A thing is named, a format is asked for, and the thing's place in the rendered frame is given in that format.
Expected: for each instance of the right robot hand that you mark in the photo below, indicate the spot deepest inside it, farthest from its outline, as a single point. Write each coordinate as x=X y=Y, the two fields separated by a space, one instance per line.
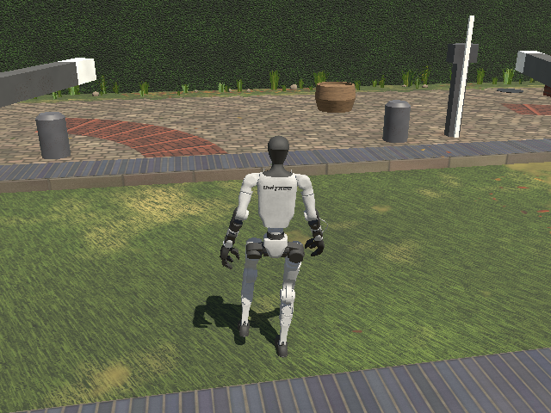
x=312 y=244

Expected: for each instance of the right robot upper arm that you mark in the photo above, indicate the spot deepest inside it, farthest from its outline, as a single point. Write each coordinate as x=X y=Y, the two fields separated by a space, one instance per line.
x=304 y=183

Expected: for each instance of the right robot foot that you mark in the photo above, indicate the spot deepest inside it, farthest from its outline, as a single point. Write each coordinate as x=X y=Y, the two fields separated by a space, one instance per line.
x=282 y=350

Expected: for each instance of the left robot upper arm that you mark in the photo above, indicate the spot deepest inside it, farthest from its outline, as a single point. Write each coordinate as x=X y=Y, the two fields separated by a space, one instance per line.
x=245 y=193

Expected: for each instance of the robot head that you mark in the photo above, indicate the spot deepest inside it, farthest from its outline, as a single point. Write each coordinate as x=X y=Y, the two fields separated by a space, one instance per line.
x=278 y=147

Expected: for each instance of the robot left forearm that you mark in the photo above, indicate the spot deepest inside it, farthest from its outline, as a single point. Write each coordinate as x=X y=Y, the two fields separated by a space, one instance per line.
x=232 y=231

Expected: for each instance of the left robot hand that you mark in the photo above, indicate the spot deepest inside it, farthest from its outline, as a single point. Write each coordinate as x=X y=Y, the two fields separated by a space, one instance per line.
x=225 y=257

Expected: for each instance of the robot right forearm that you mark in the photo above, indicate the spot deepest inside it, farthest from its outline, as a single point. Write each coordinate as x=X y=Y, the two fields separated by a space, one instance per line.
x=316 y=228

